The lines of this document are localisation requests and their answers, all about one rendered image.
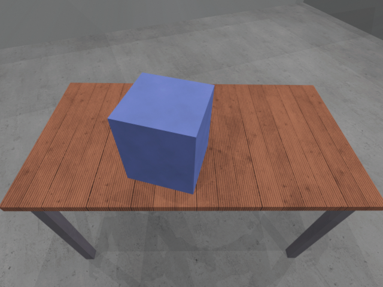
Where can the table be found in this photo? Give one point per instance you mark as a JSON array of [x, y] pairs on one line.
[[270, 147]]

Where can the carton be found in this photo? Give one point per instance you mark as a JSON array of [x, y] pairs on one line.
[[161, 129]]

